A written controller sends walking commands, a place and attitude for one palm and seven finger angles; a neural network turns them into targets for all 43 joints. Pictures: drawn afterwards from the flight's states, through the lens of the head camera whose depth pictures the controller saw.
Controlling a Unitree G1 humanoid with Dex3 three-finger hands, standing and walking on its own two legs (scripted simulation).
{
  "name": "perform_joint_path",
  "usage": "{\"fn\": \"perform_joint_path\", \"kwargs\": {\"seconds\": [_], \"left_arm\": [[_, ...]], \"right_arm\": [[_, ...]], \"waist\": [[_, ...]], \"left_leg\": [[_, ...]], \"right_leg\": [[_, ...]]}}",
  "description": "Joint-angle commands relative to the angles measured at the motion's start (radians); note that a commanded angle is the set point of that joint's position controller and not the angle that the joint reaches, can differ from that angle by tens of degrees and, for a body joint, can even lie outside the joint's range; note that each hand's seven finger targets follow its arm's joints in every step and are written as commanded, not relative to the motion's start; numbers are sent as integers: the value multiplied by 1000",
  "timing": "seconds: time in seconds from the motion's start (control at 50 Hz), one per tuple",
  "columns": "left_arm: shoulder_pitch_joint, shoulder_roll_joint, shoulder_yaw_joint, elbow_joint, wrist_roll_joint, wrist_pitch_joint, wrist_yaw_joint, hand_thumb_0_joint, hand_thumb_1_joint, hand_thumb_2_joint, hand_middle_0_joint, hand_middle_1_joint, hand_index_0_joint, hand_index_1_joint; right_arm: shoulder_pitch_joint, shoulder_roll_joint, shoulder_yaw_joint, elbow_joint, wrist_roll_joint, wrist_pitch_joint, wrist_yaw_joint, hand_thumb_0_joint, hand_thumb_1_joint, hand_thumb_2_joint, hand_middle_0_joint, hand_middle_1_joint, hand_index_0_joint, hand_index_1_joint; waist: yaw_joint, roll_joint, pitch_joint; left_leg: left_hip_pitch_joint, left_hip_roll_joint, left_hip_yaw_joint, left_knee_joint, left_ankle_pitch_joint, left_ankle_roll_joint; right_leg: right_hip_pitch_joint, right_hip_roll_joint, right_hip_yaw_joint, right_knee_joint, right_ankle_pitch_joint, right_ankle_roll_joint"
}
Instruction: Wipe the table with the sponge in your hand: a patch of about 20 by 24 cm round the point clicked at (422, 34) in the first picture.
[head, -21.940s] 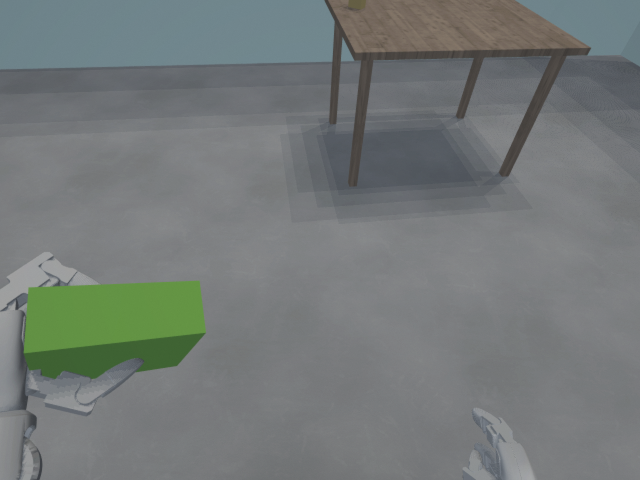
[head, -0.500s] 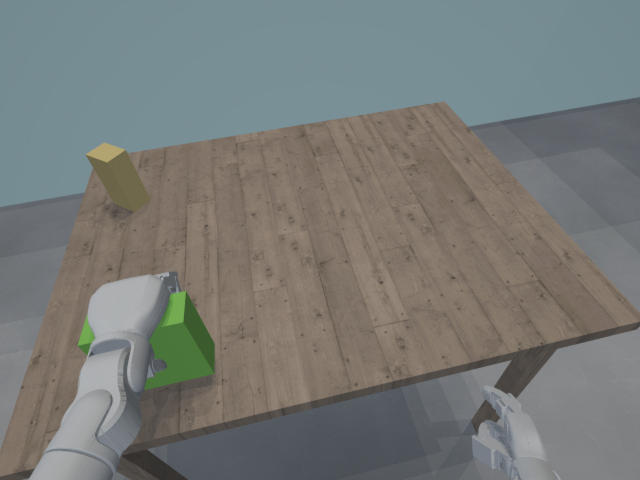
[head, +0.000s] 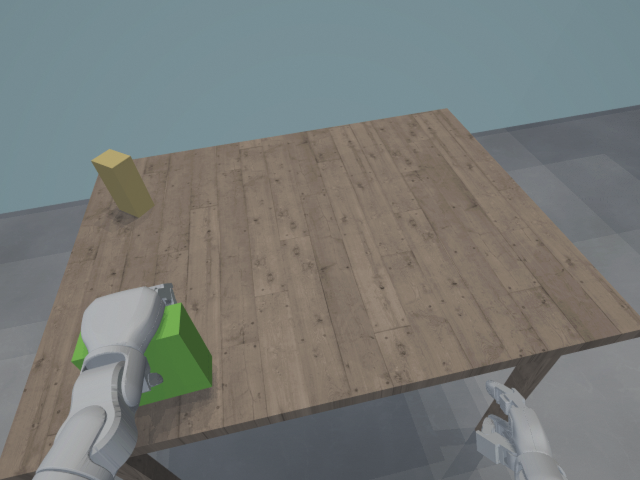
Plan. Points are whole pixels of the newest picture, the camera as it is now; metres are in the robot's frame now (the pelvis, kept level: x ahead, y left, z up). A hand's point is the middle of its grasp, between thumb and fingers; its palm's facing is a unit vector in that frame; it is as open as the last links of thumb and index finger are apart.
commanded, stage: move the sponge above the wiping area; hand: left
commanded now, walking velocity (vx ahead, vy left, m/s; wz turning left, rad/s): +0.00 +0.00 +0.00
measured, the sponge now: (157, 367) +0.24 +0.28 -0.02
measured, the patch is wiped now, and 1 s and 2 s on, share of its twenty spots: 0.00 0.00 0.20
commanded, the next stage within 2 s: lower the sponge onto the table in 0.06 s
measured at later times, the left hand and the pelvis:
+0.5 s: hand (151, 338) +0.26 +0.27 +0.04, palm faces -0.07 -0.07 -0.99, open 9.5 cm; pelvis -0.01 +0.00 +0.00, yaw +0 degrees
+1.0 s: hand (154, 352) +0.25 +0.27 +0.01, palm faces -0.10 -0.08 -0.99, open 9.5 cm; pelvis -0.01 +0.00 +0.00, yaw +0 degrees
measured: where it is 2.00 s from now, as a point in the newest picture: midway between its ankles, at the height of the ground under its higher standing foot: outside the picture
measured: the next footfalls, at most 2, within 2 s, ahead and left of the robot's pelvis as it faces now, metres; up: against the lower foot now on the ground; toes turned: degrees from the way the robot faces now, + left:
none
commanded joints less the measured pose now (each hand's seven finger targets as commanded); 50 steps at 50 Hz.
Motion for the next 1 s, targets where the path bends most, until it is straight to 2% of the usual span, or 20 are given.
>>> {"fn": "perform_joint_path", "kwargs": {"seconds": [0.0,0.04,0.1,0.14,0.16,0.24,0.28,0.42,0.44,0.58,0.64,0.66,0.72,0.74,0.76,0.84,0.86,0.94,0.96,0.98], "left_arm": [[-288,209,111,-208,33,-45,34,0,100,1300,-1200,-1600,-1200,-1600],[-288,256,159,-242,36,-58,45,0,100,1300,-1200,-1600,-1200,-1600],[-265,201,123,-233,40,-70,62,0,100,1300,-1200,-1600,-1200,-1600],[-292,254,171,-204,38,-52,71,0,100,1300,-1200,-1600,-1200,-1600],[-322,180,103,-215,37,-49,71,0,100,1300,-1200,-1600,-1200,-1600],[-275,232,153,-182,35,-22,72,0,100,1300,-1200,-1600,-1200,-1600],[-319,174,86,-181,37,-17,59,0,100,1300,-1200,-1600,-1200,-1600],[-362,185,84,-149,41,-27,47,0,100,1300,-1200,-1600,-1200,-1600],[-368,232,129,-151,38,-30,50,0,100,1300,-1200,-1600,-1200,-1600],[-359,145,65,-120,47,-37,71,0,100,1300,-1200,-1600,-1200,-1600],[-303,227,151,-122,52,-27,89,0,100,1300,-1200,-1600,-1200,-1600],[-328,151,81,-137,51,-25,88,0,100,1300,-1200,-1600,-1200,-1600],[-287,158,91,-132,57,-21,99,0,100,1300,-1200,-1600,-1200,-1600],[-284,220,149,-132,56,-17,105,0,100,1300,-1200,-1600,-1200,-1600],[-280,146,87,-160,49,-21,104,0,100,1300,-1200,-1600,-1200,-1600],[-262,208,140,-127,52,-12,107,0,100,1300,-1200,-1600,-1200,-1600],[-279,151,86,-127,48,-14,104,0,100,1300,-1200,-1600,-1200,-1600],[-334,208,123,-130,58,-42,107,0,100,1300,-1200,-1600,-1200,-1600],[-315,143,71,-129,50,-51,106,0,100,1300,-1200,-1600,-1200,-1600],[-328,161,86,-98,57,-58,108,0,100,1300,-1200,-1600,-1200,-1600]], "right_arm": [[-167,-101,-29,-158,-5,-57,-10,0,-900,-900,200,300,200,300],[-170,-105,-33,-160,-8,-57,-12,0,-900,-900,200,300,200,300],[-167,-94,-36,-159,-9,-64,-11,0,-900,-900,200,300,200,300],[-178,-105,-31,-147,-7,-55,-14,0,-900,-900,200,300,200,300],[-177,-92,-28,-157,-1,-57,-12,0,-900,-900,200,300,200,300],[-185,-105,-31,-153,-1,-56,-13,0,-900,-900,200,300,200,300],[-189,-95,-23,-157,3,-56,-12,0,-900,-900,200,300,200,300],[-177,-97,-25,-154,4,-56,-19,0,-900,-900,200,300,200,300],[-172,-104,-25,-151,1,-56,-21,0,-900,-900,200,300,200,300],[-158,-97,-32,-154,5,-58,-12,0,-900,-900,200,300,200,300],[-161,-113,-39,-150,-1,-49,-8,0,-900,-900,200,300,200,300],[-160,-100,-33,-160,3,-52,-7,0,-900,-900,200,300,200,300],[-162,-103,-41,-157,1,-52,-1,0,-900,-900,200,300,200,300],[-162,-113,-43,-149,-2,-49,-3,0,-900,-900,200,300,200,300],[-158,-100,-41,-165,2,-54,0,0,-900,-900,200,300,200,300],[-161,-111,-44,-147,0,-48,-2,0,-900,-900,200,300,200,300],[-161,-101,-40,-154,4,-51,-3,0,-900,-900,200,300,200,300],[-156,-108,-46,-144,-2,-56,-13,0,-900,-900,200,300,200,300],[-148,-96,-45,-153,2,-62,-13,0,-900,-900,200,300,200,300],[-140,-98,-45,-137,0,-62,-12,0,-900,-900,200,300,200,300]], "waist": [[-7,-68,-192],[5,-30,-205],[5,-34,-218],[7,-43,-191],[-8,-36,-197],[12,-49,-207],[-3,-54,-197],[-5,-43,-195],[-1,-37,-190],[-5,-63,-221],[15,-53,-231],[0,-46,-245],[9,-59,-247],[13,-63,-243],[3,-49,-255],[7,-58,-215],[-4,-65,-216],[-1,-42,-223],[-12,-21,-223],[-16,-57,-218]], "left_leg": [[135,-43,-24,-23,236,47],[146,-45,-30,-26,234,44],[149,-42,-24,-21,252,43],[137,-41,-32,-39,212,36],[130,-37,-21,-43,200,39],[133,-42,-28,-48,201,39],[125,-41,-23,-51,193,41],[125,-45,-21,-49,161,45],[122,-45,-28,-57,145,42],[119,-36,-23,-43,181,42],[114,-40,-32,-40,209,37],[114,-39,-17,-35,216,42],[121,-38,-21,-22,247,41],[121,-39,-30,-25,234,38],[116,-38,-15,-21,243,44],[113,-42,-24,-16,227,42],[108,-42,-14,-15,214,47],[125,-45,-24,-11,191,47],[121,-43,-13,-5,194,51],[119,-41,-20,-1,200,48]], "right_leg": [[-13,22,37,-77,240,-64],[0,28,57,-81,229,-72],[-3,22,37,-73,242,-68],[-12,30,57,-90,194,-73],[-13,24,29,-82,179,-67],[9,29,48,-87,180,-72],[-4,23,23,-84,171,-64],[-19,25,27,-92,138,-63],[-15,32,41,-97,118,-69],[-29,30,14,-70,160,-65],[0,34,42,-67,193,-74],[-1,27,16,-57,206,-66],[-4,26,26,-52,246,-67],[0,33,48,-59,228,-73],[7,25,19,-45,247,-66],[-13,32,51,-61,237,-72],[-19,26,30,-58,226,-64],[-41,32,50,-68,181,-71],[-42,27,28,-58,192,-66],[-57,31,30,-58,195,-68]]}}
